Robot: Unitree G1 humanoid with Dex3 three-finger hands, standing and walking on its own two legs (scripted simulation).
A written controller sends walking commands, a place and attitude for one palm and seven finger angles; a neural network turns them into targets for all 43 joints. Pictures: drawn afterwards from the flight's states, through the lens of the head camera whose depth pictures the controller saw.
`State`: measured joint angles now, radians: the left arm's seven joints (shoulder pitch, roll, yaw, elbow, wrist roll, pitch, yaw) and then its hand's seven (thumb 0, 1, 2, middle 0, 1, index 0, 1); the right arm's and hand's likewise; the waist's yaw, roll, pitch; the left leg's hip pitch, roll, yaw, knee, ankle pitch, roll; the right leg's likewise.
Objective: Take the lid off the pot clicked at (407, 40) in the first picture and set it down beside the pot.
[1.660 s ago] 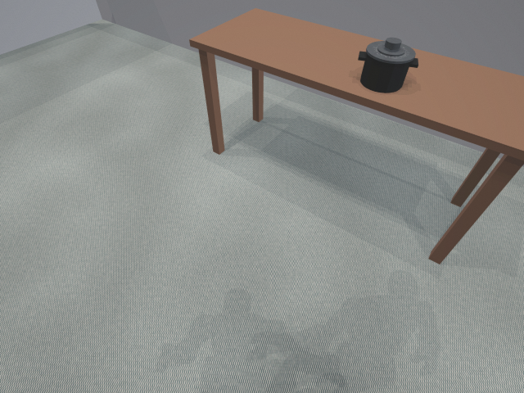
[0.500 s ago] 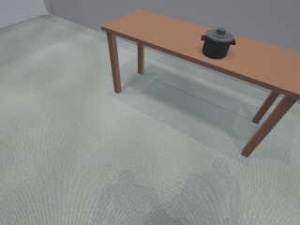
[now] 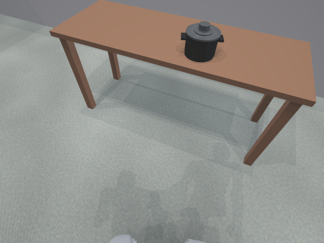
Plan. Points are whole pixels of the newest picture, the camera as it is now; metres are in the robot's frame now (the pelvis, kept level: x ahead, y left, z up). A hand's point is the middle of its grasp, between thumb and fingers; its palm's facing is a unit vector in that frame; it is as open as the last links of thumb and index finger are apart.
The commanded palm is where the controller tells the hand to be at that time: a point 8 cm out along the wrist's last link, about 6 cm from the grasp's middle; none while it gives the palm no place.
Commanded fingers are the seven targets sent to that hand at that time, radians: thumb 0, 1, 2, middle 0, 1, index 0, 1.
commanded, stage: walk to a spot facing it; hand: left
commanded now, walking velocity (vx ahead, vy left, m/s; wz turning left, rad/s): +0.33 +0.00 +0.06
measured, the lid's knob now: (204, 25) +0.97 -0.18 +0.05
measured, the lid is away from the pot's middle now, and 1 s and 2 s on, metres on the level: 0.00 0.00 0.00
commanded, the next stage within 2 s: turn to face it in 0.14 s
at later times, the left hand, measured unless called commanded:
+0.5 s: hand (83, 228) +0.19 +0.23 -0.16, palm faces +0.00 -0.98 -0.18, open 7.4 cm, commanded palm none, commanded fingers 0.00 0.90 0.90 -0.20 -0.30 -0.20 -0.30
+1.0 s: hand (111, 160) +0.39 +0.18 -0.15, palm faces -0.22 -0.95 -0.21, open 7.4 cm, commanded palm none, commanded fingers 0.00 0.90 0.90 -0.20 -0.30 -0.20 -0.30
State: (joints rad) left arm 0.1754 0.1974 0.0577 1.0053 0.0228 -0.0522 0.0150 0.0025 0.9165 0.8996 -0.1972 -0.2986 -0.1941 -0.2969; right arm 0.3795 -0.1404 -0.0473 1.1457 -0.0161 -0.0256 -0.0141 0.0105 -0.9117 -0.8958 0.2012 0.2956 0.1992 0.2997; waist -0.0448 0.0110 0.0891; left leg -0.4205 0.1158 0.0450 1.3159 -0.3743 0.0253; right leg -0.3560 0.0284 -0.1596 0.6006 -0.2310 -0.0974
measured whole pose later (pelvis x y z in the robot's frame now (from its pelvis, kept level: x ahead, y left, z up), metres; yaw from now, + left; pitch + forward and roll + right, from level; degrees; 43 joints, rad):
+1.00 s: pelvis +0.26 +0.03 +0.01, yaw -16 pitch +1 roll -1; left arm 0.18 0.17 0.06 0.95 0.02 0.03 0.01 0.00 0.90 0.90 -0.20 -0.30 -0.20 -0.30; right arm 0.21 -0.18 -0.04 0.99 -0.01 0.03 -0.03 0.01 -0.91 -0.90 0.20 0.30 0.20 0.30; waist -0.01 0.01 0.04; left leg -0.36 0.07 0.07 0.74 -0.39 -0.05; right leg -0.28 0.02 -0.03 0.48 -0.22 -0.03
